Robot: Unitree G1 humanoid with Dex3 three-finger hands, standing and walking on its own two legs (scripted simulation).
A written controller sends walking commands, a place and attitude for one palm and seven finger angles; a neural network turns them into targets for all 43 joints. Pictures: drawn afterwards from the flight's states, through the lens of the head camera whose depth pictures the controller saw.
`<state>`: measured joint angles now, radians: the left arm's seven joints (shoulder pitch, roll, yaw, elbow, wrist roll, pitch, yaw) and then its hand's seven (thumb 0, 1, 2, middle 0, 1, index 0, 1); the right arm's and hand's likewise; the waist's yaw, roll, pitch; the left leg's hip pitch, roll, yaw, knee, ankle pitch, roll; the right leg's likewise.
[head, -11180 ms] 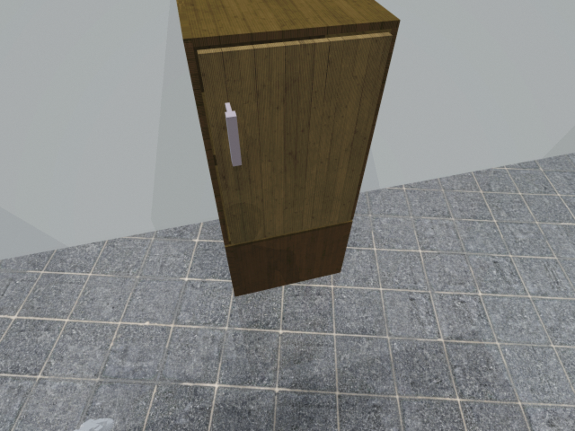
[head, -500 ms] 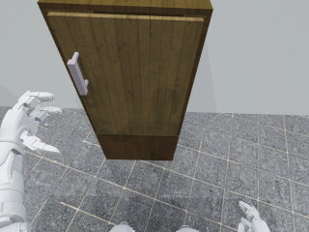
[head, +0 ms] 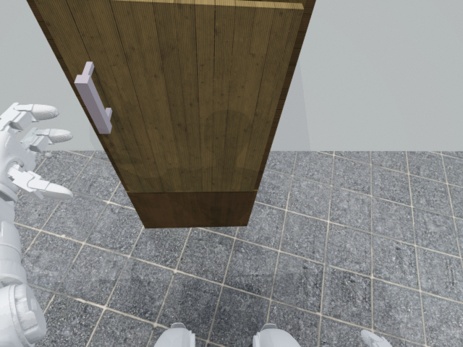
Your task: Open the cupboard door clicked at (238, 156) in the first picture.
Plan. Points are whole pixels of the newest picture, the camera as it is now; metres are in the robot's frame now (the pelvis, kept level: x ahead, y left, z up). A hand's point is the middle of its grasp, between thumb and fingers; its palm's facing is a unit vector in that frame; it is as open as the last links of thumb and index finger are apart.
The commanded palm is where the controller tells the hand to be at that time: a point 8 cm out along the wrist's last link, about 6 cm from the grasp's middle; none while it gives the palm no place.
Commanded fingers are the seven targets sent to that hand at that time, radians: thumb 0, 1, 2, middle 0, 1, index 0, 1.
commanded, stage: move the hooked fingers beside the handle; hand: left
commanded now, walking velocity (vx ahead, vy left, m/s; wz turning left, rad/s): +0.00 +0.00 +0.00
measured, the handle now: (97, 99) +0.54 +0.26 +0.07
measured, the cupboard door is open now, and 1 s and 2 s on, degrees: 0 0 0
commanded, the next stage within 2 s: slide the fingers in behind the handle in 1.56 s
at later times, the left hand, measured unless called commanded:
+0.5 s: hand (57, 127) +0.46 +0.30 +0.08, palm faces +0.04 -1.00 -0.01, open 14.0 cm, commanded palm +0.44 +0.35 +0.08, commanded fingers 0.00 -0.50 0.30 -0.30 -1.20 -0.30 -1.20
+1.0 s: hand (55, 112) +0.50 +0.32 +0.08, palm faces +0.05 -1.00 -0.01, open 13.9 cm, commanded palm +0.48 +0.36 +0.07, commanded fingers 0.00 -0.50 0.30 -0.30 -1.20 -0.30 -1.20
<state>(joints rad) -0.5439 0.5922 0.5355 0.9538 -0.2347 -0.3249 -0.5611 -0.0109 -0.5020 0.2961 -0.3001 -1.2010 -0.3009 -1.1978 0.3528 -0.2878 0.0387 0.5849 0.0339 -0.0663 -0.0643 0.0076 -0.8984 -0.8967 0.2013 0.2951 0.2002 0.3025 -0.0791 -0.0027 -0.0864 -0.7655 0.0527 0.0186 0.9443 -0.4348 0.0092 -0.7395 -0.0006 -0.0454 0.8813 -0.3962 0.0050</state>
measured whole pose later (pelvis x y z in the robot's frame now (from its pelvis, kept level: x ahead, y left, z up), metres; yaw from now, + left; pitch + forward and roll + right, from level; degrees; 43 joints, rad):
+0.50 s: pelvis +0.00 +0.00 -0.01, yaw -1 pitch +19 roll -3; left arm -0.81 0.75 0.56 1.20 -0.14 -0.33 -0.55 -0.01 -0.50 0.30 -0.30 -1.20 -0.30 -1.20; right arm 0.37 -0.30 0.06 0.59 0.02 0.02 -0.06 0.00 -0.90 -0.90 0.20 0.30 0.20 0.30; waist -0.14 -0.01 -0.08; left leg -0.89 0.06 0.01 1.01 -0.45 0.01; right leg -0.85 0.01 -0.05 0.92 -0.40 0.01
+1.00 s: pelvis +0.00 +0.01 -0.02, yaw -2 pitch +23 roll -4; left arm -0.90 0.89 0.64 1.27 -0.09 -0.30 -0.57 -0.01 -0.50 0.30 -0.30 -1.20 -0.31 -1.20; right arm 0.41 -0.30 0.07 0.57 0.01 0.07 -0.04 0.00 -0.90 -0.90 0.20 0.30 0.20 0.30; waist -0.19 0.00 -0.07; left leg -0.98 0.09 0.01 1.05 -0.47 0.02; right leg -0.94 0.03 -0.05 0.93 -0.40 0.01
